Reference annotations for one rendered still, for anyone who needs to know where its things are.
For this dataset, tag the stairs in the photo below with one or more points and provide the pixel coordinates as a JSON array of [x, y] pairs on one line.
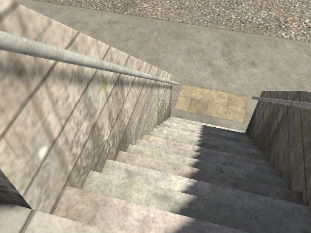
[[187, 176]]

